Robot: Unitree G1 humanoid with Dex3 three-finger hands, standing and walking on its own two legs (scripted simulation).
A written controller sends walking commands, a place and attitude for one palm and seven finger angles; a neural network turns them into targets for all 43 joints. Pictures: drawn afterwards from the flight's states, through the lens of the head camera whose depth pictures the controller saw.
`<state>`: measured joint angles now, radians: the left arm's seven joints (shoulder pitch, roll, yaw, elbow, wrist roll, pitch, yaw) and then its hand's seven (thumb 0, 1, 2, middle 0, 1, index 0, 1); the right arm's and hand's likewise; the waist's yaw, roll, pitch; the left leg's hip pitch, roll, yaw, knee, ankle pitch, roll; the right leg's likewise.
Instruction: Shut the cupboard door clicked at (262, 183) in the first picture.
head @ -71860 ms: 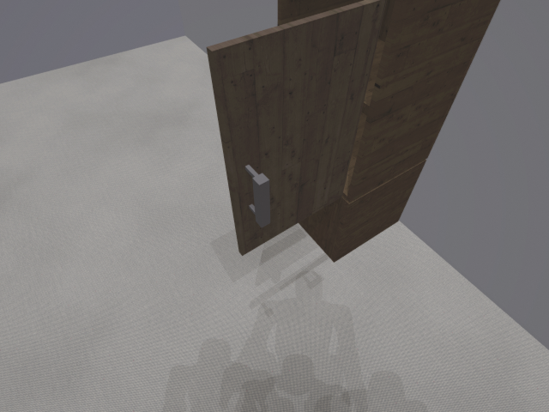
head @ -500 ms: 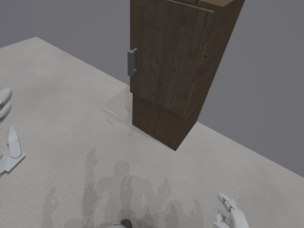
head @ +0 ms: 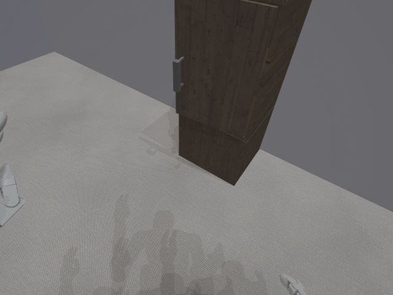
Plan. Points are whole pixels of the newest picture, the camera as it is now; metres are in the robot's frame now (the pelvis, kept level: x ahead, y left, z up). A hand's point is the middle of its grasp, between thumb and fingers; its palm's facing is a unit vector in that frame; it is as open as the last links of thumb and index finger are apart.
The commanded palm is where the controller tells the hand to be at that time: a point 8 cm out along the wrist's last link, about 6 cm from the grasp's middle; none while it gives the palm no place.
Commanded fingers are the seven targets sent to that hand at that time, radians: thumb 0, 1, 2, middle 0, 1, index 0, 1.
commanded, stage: stop stepping back and stand still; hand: left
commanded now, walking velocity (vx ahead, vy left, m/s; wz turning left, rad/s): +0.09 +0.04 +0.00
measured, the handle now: (179, 74) +1.04 +0.10 -0.08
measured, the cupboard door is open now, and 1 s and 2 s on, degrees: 6 6 6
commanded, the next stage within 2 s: let the arm hang, fingers relaxed in 0.94 s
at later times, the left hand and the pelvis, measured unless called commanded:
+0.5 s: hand (33, 168) +0.26 +0.27 +0.18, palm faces +0.45 -0.75 -0.49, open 7.4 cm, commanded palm +0.19 +0.30 +0.18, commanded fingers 0.00 0.90 0.90 -0.20 -0.30 -0.20 -0.30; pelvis +0.05 +0.00 +0.00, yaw +1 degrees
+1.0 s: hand (29, 176) +0.26 +0.28 +0.17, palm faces +0.42 -0.78 -0.46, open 7.4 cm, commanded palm +0.20 +0.31 +0.18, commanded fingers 0.00 0.90 0.90 -0.20 -0.30 -0.20 -0.30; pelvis +0.06 +0.01 +0.01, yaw +0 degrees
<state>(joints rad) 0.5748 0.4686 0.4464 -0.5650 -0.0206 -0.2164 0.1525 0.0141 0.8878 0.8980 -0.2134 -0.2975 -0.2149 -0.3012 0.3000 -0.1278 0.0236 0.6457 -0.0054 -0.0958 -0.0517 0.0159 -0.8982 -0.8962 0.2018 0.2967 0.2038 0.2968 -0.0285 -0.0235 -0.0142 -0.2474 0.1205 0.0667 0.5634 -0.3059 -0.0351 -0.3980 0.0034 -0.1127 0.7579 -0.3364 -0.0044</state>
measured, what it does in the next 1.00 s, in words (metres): steps on the spot: right foot, then left foot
